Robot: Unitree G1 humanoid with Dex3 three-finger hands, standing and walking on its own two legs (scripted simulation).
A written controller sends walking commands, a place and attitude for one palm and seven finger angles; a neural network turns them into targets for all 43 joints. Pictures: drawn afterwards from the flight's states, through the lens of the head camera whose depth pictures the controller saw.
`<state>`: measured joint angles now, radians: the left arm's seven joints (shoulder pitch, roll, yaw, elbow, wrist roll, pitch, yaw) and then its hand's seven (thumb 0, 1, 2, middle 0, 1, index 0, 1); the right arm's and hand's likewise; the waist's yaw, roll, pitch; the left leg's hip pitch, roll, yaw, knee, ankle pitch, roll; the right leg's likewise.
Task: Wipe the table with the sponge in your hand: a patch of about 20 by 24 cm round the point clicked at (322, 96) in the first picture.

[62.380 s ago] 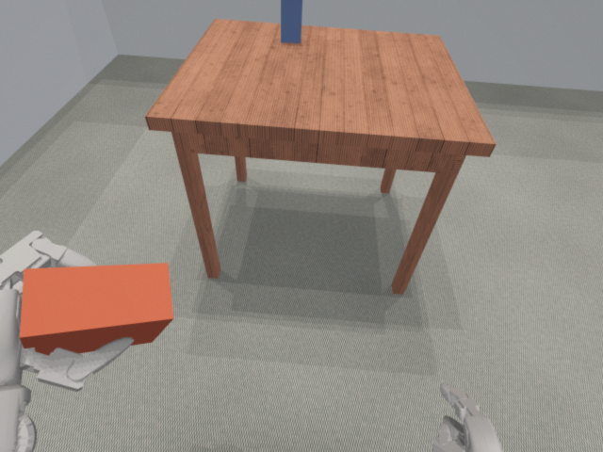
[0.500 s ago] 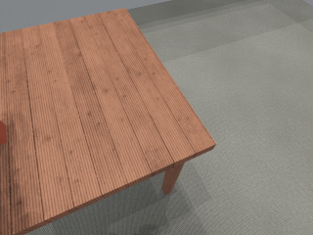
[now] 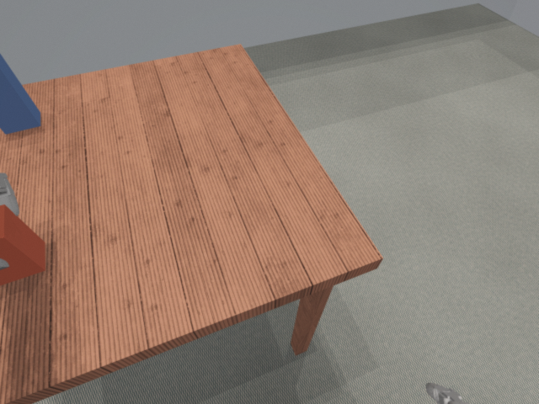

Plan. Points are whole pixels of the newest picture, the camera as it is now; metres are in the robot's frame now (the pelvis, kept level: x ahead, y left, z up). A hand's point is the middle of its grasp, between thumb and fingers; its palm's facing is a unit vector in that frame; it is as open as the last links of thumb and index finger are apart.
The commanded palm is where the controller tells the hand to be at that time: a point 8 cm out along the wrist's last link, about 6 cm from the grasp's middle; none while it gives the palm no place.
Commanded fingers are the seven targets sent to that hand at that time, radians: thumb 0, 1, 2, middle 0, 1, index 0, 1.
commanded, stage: wipe back along the first lane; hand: left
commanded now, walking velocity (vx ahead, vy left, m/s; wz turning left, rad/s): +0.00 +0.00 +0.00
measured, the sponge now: out of the picture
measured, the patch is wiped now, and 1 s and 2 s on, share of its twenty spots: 1.00 1.00 1.00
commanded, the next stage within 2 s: lift the sponge slowly off the table in 0.80 s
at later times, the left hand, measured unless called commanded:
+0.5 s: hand out of the picture +0.27 +0.40 +0.09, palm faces -0.07 +0.01 -1.00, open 9.9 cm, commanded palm +0.23 +0.38 +0.12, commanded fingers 0.00 0.10 1.30 -1.20 -1.60 -1.20 -1.60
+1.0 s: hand out of the picture +0.21 +0.38 +0.09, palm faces -0.05 -0.01 -1.00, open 9.8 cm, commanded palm +0.18 +0.37 +0.13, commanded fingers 0.00 0.10 1.30 -1.20 -1.60 -1.20 -1.60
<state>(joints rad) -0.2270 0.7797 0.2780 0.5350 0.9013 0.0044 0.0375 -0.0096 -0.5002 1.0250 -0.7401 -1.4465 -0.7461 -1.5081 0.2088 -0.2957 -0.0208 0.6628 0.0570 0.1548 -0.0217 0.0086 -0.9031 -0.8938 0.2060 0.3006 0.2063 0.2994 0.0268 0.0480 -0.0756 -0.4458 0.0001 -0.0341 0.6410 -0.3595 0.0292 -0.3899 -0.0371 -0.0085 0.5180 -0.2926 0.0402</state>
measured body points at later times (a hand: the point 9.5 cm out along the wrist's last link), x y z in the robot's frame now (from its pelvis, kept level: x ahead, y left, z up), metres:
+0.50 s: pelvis +0.01 -0.01 +0.00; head +0.05 -0.02 +0.45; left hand +0.27 +0.39 +0.14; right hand +0.17 -0.27 -0.11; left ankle -0.03 +0.10 -0.73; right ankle -0.03 -0.17 -0.73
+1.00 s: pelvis +0.01 -0.02 +0.01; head +0.03 -0.03 +0.45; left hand +0.21 +0.37 +0.14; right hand +0.21 -0.26 -0.10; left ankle -0.03 +0.10 -0.73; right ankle -0.03 -0.17 -0.73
